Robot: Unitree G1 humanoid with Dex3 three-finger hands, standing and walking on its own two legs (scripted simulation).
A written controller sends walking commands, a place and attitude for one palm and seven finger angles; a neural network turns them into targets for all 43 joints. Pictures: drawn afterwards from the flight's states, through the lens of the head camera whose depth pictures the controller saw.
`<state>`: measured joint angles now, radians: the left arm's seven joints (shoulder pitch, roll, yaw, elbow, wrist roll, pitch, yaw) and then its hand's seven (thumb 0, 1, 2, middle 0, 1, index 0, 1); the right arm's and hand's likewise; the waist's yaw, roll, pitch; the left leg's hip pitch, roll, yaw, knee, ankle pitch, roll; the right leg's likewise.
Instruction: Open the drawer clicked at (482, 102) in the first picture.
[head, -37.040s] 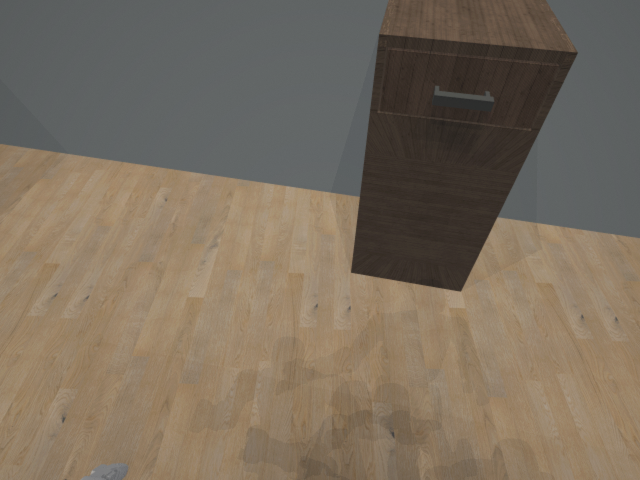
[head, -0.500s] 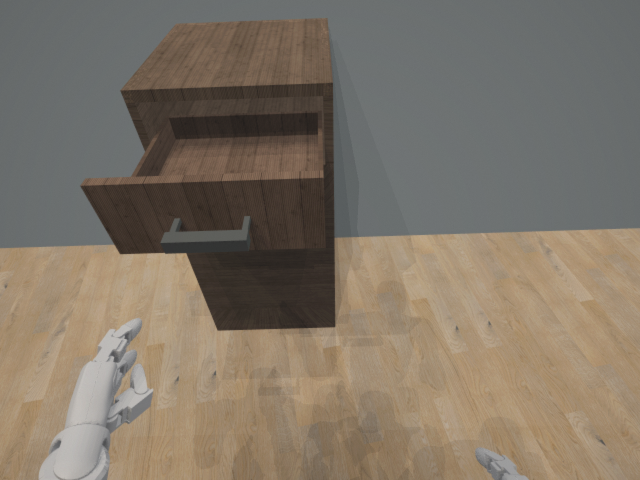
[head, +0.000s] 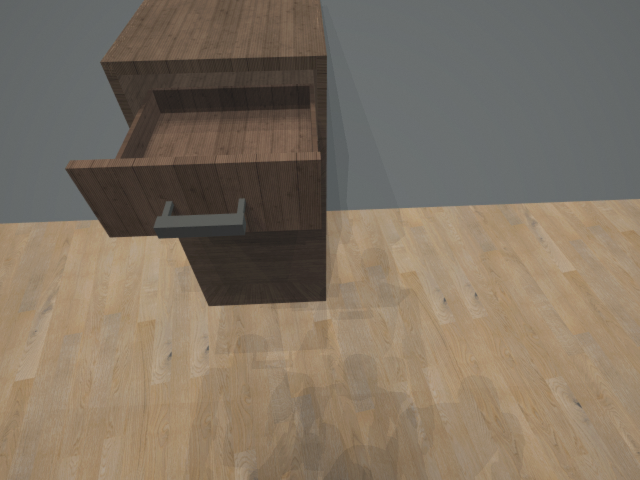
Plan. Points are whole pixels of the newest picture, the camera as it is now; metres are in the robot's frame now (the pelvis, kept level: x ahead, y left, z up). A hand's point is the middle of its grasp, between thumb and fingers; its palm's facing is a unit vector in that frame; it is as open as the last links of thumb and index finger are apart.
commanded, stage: let the arm hang, fingers relaxed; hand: left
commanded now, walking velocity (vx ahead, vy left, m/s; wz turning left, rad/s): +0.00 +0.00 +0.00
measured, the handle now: (203, 215) +0.49 +0.22 +0.02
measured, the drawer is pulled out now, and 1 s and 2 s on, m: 0.28 0.28 0.28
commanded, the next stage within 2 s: look to check the result in 0.46 s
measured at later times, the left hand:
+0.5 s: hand out of the picture -0.01 +0.15 -0.18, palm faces +0.03 -0.98 -0.17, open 7.3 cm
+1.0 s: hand out of the picture +0.01 +0.14 -0.18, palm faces +0.03 -0.98 -0.18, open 7.3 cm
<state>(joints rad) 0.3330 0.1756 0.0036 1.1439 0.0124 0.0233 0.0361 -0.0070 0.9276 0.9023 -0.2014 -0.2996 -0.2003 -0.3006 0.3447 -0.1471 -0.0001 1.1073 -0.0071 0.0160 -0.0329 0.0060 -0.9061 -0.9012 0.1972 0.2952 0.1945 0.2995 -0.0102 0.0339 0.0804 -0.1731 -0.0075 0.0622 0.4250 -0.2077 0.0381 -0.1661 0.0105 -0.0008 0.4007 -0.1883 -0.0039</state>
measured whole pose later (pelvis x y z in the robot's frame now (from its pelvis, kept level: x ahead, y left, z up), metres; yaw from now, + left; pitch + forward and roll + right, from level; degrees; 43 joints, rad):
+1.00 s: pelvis +0.02 -0.01 +0.00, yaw +0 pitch -2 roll +0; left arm 0.28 0.11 0.01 1.14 0.01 -0.01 0.05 0.00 0.91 0.90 -0.20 -0.30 -0.20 -0.30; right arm 0.31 -0.11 -0.01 1.13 -0.01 0.00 -0.04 0.00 -0.91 -0.90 0.20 0.30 0.19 0.30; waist -0.01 0.02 0.06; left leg -0.15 0.01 0.06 0.41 -0.22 0.02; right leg -0.15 0.03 0.00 0.40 -0.21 -0.02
